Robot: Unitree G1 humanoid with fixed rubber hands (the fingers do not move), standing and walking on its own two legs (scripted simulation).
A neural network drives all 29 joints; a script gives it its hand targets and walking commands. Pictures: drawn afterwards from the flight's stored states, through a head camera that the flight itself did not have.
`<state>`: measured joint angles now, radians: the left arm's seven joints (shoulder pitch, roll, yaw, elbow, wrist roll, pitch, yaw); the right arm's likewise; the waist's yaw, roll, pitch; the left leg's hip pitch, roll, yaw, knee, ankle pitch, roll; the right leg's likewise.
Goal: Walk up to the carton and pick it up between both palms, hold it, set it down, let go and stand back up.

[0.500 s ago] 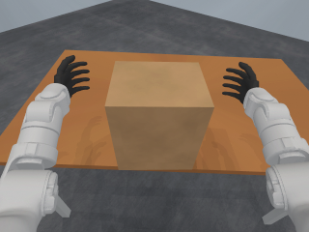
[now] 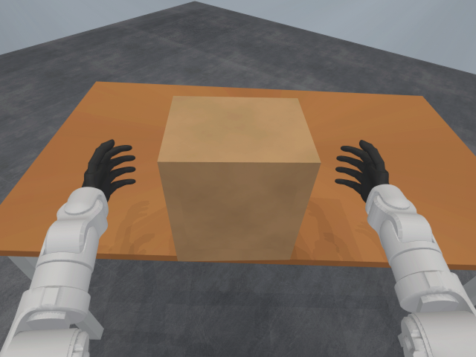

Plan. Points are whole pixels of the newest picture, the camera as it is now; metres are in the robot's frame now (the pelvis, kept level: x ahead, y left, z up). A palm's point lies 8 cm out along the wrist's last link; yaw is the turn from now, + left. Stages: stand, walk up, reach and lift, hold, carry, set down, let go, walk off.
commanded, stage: set down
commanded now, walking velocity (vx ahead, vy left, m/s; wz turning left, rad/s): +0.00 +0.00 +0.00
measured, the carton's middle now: (235, 183) +0.45 +0.02 +0.05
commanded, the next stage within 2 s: let go in 1.90 s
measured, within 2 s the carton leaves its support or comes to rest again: neither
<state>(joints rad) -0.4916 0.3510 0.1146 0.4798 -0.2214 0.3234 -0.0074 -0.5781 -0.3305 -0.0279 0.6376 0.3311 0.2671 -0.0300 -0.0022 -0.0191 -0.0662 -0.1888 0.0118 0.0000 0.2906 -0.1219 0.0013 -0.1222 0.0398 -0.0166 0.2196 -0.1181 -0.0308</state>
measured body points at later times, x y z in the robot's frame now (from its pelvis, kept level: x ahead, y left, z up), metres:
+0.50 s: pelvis +0.02 +0.00 +0.00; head +0.00 +0.01 +0.45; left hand +0.32 +0.24 +0.05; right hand +0.32 -0.22 +0.06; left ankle +0.02 +0.12 -0.75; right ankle +0.00 -0.10 -0.75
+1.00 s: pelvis +0.03 +0.00 +0.00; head +0.00 +0.01 +0.45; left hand +0.26 +0.23 -0.01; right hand +0.26 -0.22 -0.01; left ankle +0.02 +0.12 -0.75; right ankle +0.00 -0.10 -0.75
